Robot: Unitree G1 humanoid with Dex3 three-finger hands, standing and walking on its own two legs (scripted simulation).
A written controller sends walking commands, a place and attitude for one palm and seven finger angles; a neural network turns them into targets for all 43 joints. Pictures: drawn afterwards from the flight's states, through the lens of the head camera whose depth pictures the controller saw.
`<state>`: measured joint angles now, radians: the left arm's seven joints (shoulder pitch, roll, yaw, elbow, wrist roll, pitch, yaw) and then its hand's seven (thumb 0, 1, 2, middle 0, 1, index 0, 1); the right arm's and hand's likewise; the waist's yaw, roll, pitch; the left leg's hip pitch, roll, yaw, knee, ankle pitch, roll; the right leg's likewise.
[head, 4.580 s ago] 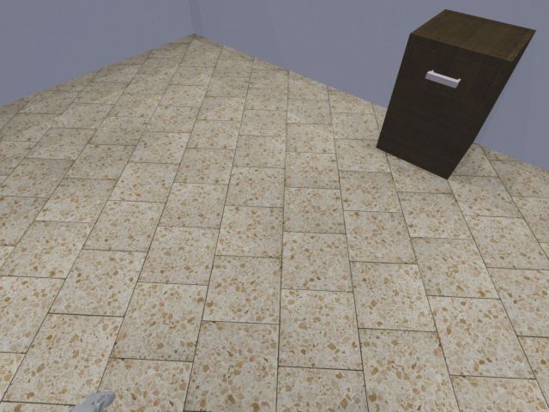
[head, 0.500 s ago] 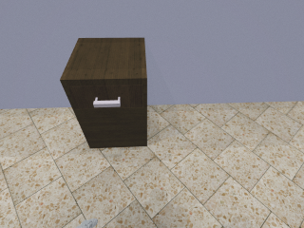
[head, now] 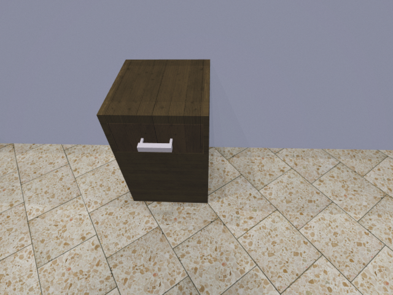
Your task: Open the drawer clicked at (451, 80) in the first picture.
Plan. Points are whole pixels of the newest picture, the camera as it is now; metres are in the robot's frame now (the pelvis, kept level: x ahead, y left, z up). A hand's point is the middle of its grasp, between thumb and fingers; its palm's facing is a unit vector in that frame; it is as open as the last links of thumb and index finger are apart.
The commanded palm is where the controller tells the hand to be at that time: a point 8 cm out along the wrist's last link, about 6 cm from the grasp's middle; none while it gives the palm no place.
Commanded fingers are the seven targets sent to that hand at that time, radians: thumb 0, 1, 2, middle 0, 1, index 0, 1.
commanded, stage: take the last steps up to it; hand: left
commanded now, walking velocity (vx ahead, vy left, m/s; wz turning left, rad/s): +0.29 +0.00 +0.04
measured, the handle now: (155, 143) +0.72 +0.23 -0.24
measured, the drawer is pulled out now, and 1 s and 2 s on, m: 0.00 0.00 0.00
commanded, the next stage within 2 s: come to a stop and stand still in 0.38 s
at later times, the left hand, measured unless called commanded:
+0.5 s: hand out of the picture +0.12 +0.20 -0.18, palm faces +0.07 -0.99 -0.14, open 7.4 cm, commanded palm none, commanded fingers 0.00 0.90 0.90 -0.20 -0.30 -0.20 -0.30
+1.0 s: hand (142, 247) +0.26 +0.17 -0.15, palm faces +0.04 -0.96 -0.28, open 7.3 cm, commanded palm none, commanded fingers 0.00 0.90 0.90 -0.20 -0.30 -0.20 -0.30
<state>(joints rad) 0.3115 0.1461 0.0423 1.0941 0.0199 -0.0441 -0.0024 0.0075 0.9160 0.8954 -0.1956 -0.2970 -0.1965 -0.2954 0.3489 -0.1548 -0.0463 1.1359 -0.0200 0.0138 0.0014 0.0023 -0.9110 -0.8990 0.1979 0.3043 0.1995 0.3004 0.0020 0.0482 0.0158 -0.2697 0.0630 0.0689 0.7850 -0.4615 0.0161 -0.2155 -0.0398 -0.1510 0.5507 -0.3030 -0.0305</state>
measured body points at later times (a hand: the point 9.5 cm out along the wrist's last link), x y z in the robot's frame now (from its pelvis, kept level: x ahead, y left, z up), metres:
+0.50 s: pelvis +0.15 +0.04 +0.00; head +0.17 +0.06 +0.45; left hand +0.11 +0.26 -0.17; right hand +0.23 -0.19 -0.14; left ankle +0.19 +0.13 -0.73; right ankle +0.09 -0.08 -0.66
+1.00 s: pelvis +0.19 -0.02 +0.01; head +0.23 -0.05 +0.45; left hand +0.26 +0.22 -0.13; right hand +0.21 -0.25 -0.17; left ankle +0.12 +0.14 -0.65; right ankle +0.22 -0.09 -0.73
